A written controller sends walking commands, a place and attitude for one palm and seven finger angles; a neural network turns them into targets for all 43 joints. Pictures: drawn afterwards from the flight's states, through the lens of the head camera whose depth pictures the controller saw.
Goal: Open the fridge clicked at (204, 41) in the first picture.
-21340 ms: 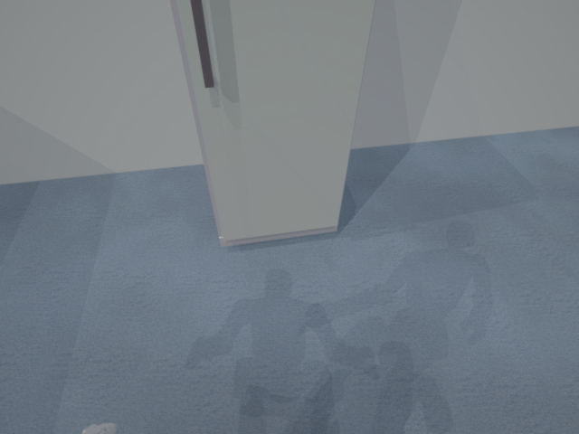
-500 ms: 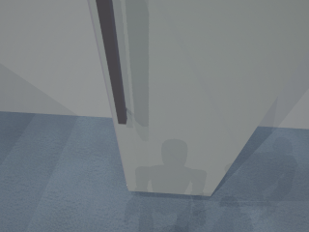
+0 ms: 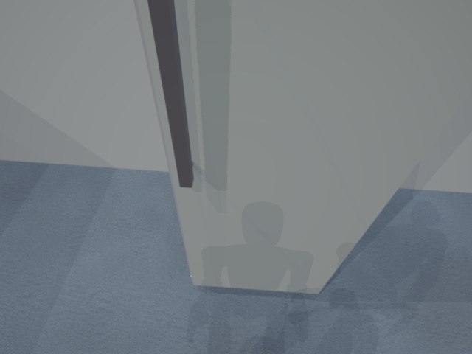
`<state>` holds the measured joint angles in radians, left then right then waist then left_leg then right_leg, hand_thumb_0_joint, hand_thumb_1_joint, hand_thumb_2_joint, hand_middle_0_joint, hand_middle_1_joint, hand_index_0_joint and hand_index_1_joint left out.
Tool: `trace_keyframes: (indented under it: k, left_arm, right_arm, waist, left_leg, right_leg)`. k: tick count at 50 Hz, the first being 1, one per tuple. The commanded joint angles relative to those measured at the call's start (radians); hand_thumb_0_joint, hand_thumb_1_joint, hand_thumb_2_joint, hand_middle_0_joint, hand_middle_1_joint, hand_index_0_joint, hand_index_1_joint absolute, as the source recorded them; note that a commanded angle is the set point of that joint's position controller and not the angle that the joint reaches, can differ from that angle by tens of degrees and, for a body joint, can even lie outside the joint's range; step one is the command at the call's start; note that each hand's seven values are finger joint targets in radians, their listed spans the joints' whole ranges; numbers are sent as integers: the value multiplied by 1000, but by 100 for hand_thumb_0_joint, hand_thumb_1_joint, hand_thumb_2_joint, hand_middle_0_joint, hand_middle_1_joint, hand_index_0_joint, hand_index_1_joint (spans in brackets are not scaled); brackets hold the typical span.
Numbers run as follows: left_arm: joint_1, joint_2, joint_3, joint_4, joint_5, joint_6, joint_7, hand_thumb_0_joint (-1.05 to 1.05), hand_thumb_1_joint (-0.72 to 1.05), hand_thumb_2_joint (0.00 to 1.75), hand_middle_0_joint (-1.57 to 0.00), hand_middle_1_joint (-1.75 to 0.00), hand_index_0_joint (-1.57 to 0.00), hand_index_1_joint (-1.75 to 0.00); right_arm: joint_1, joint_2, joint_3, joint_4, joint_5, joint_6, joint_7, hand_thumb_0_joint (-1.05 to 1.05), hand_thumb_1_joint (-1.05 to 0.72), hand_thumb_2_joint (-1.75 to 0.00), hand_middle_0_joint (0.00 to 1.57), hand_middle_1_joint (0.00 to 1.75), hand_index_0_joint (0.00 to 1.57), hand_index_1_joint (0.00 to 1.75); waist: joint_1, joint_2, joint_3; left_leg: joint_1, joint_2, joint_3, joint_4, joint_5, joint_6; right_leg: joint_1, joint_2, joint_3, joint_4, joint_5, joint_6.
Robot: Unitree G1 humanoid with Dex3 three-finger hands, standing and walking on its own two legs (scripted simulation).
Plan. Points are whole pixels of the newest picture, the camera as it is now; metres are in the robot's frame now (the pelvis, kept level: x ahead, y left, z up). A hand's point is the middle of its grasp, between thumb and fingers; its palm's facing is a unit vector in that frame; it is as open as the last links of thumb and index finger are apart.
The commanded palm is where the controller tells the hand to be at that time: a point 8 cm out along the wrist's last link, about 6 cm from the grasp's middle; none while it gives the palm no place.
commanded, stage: look again from close up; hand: left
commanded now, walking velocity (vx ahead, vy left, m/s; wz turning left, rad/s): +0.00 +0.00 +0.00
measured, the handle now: (174, 64) +0.44 +0.13 +0.27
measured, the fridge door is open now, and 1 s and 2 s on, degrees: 0 0 0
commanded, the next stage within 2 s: raise the hand to about handle height in 0.32 s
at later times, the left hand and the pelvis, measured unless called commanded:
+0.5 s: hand out of the picture +0.05 +0.18 -0.15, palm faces +0.14 -0.96 -0.23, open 7.2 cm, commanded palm +0.10 +0.21 -0.06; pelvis +0.00 -0.01 +0.00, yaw +1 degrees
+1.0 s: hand (101, 339) +0.14 +0.20 +0.03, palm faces +0.25 -0.96 -0.10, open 9.5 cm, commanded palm +0.13 +0.24 +0.03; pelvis -0.01 -0.06 -0.04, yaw +7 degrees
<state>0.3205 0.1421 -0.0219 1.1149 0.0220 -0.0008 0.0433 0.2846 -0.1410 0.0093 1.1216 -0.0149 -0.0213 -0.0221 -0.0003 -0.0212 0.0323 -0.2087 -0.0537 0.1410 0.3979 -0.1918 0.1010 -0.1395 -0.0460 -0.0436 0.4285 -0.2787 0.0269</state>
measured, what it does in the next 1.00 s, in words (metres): shifts its weight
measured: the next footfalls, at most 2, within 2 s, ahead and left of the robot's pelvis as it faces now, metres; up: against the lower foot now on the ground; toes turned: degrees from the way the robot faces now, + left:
none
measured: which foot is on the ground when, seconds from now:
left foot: down 0.00-1.00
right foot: down 0.00-1.00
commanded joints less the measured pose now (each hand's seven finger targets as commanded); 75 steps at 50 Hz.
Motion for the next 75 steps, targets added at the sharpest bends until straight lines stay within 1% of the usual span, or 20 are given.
trace_keyframes:
  k: [1, 20, 21, 22, 23, 24, 25, 26, 29, 33, 36, 39, 44, 47, 50, 53, 57, 61, 67, 75]
  left_arm:
    - [83, 78, 18, -15, -2, -13, 0, 0, 90, 90, -20, -30, -20, -30]
    - [82, 72, 21, -11, -4, -16, 1, 0, 90, 90, -20, -30, -20, -30]
    - [93, 93, 8, -2, 11, -33, 37, 0, 90, 90, -20, -30, -20, -30]
    - [-571, 324, 132, -1562, -180, -217, 37, 0, 88, 89, -20, -32, -20, -32]
    - [-467, 403, 187, -1596, -126, -193, 73, 0, 85, 88, -20, -33, -20, -33]
    - [-199, 240, 100, -1382, -124, -154, 108, 0, 83, 87, -21, -34, -21, -34]
    - [136, 3, -42, -1093, -125, -41, 118, 0, 81, 86, -21, -36, -21, -36]
    - [73, -41, -88, -1250, -171, -23, 105, 0, 78, 85, -21, -37, -21, -37]
    - [35, 55, -2, -1259, -176, -142, 46, 0, 71, 82, -21, -42, -21, -42]
    - [348, 99, 184, -878, -263, -352, -185, 0, 62, 78, -22, -48, -22, -48]
    - [295, 218, 295, -890, -316, -436, -383, 0, 55, 75, -22, -53, -22, -53]
    - [200, 316, 381, -1125, -328, -386, -392, 0, 48, 72, -23, -57, -23, -57]
    - [-67, 362, 413, -1625, -353, -520, -283, 0, 36, 67, -24, -64, -24, -64]
    - [-103, 289, 306, -1545, -364, -603, -323, 0, 29, 64, -24, -69, -24, -69]
    - [-135, 267, 222, -1367, -374, -546, -438, 0, 22, 61, -25, -74, -25, -74]
    - [-101, 352, 318, -1125, -367, -365, -506, 0, 15, 58, -25, -78, -25, -78]
    - [-85, 478, 489, -1187, -413, -187, -534, 0, 6, 54, -26, -84, -26, -84]
    - [-33, 457, 606, -1423, -493, -231, -443, 0, -3, 50, -27, -90, -27, -90]
    - [-47, 348, 444, -1321, -436, -188, -437, 0, -17, 44, -28, -99, -28, -99]
    - [-329, 542, 541, -1604, -403, -113, -417, 0, -36, 36, -29, -111, -29, -111]
  right_arm:
    - [64, -102, -17, -24, 4, -16, -9, 0, -90, -90, 20, 30, 20, 30]
    - [65, -91, -17, -12, 3, -18, -11, 0, -90, -90, 20, 30, 20, 30]
    - [7, -143, -12, -89, 11, -17, -2, 0, -90, -90, 20, 30, 20, 30]
    - [54, -313, -54, -457, 54, -147, -36, 0, -90, -90, 20, 30, 20, 30]
    - [-32, -226, 4, -407, 59, -229, -63, 0, -90, -90, 20, 30, 20, 30]
    - [-19, -225, -9, -365, 32, -275, -59, 0, -90, -90, 20, 30, 20, 30]
    - [-5, -158, -10, -328, 58, -278, -46, 0, -90, -90, 20, 30, 20, 30]
    - [-4, -186, -18, -400, 70, -285, -39, 0, -90, -90, 20, 30, 20, 30]
    - [-58, -246, -44, -493, 49, -321, -44, 0, -90, -90, 20, 30, 20, 30]
    - [-117, -256, -81, -552, 51, -270, -22, 0, -90, -90, 20, 30, 20, 30]
    - [-199, -279, -91, -691, 63, -252, -4, 0, -90, -90, 20, 30, 20, 30]
    - [-225, -247, -76, -762, 69, -216, -9, 0, -90, -90, 20, 30, 20, 30]
    - [-113, -196, -65, -761, 45, -225, -38, 0, -90, -90, 20, 30, 20, 30]
    - [-92, -218, -52, -684, 53, -265, -50, 0, -90, -90, 20, 30, 20, 30]
    - [-91, -254, -37, -641, 71, -298, -61, 0, -90, -90, 20, 30, 20, 30]
    - [-100, -274, -44, -631, 87, -287, -79, 0, -90, -90, 20, 30, 20, 30]
    - [-157, -262, -30, -704, 86, -270, -81, 0, -90, -90, 20, 30, 20, 30]
    - [-148, -209, -12, -733, 75, -300, -62, 0, -90, -90, 20, 30, 20, 30]
    - [-110, -249, -30, -674, 87, -331, -51, 0, -90, -90, 20, 30, 20, 30]
    - [-134, -243, -11, -694, 83, -343, -85, 0, -90, -90, 20, 30, 20, 30]
  waist:
    - [4, 16, 27]
    - [3, 16, 36]
    - [6, -2, 70]
    - [-133, 175, -454]
    - [-54, 349, -405]
    - [-23, 337, -398]
    - [-36, 209, -199]
    - [-36, 194, -116]
    - [-63, -46, -53]
    - [33, -407, 59]
    - [43, -237, -32]
    - [85, 99, -135]
    - [-5, 225, -326]
    - [-75, 197, -238]
    - [-107, 120, -129]
    - [-58, -27, -84]
    - [33, -50, -288]
    - [79, 9, -423]
    - [20, 69, -197]
    - [42, 156, -326]
  left_leg:
    - [34, 186, -202, -125, 21, -40]
    - [47, 179, -188, -112, 74, -41]
    - [-15, 195, -200, 64, 314, -67]
    - [369, 101, -231, 18, 308, -122]
    - [383, 157, -235, -51, 338, -169]
    - [327, 169, -268, -98, 276, -198]
    - [202, 158, -281, -122, 152, -178]
    - [116, 150, -278, -101, 31, -150]
    - [-58, 91, -233, 71, -165, -95]
    - [-364, 58, -163, 241, -158, -108]
    - [-407, 16, -113, 323, -154, -108]
    - [-373, 12, -89, 328, -125, -94]
    - [-235, 54, -139, 382, -32, -62]
    - [-232, 65, -165, 422, -32, -59]
    - [-252, 70, -190, 413, -60, -50]
    - [-321, 69, -186, 387, -89, -50]
    - [-268, 60, -194, 319, 17, -56]
    - [-157, 58, -181, 275, 165, -66]
    - [-77, 72, -172, 212, 146, -60]
    - [122, 88, -238, 119, 231, -77]
  right_leg:
    - [-74, -64, 60, -51, 68, -56]
    - [-74, -70, 70, -70, 85, -58]
    - [-113, -78, 84, -64, 186, -50]
    - [-123, 39, -23, 49, 230, -39]
    - [-179, 33, -1, 182, 44, -48]
    - [-242, 33, -3, 236, -112, -64]
    - [-312, 36, -7, 264, -106, -54]
    - [-305, 27, -18, 242, -95, -45]
    - [-284, 37, -23, 51, -79, -50]
    - [-418, 40, 6, 109, -238, -57]
    - [-338, 9, 89, 157, -193, -55]
    - [-317, 7, 104, 197, -157, -63]
    - [-306, 37, 129, 219, -49, -54]
    - [-376, 37, 134, 199, -2, -36]
    - [-391, 31, 143, 156, 24, -5]
    - [-358, 4, 192, 95, -28, 26]
    - [-134, -35, 181, 106, 129, 38]
    - [-14, -6, 97, 167, 453, 23]
    - [-234, 47, 8, 129, 279, -9]
    - [-147, 62, -37, 94, 187, -53]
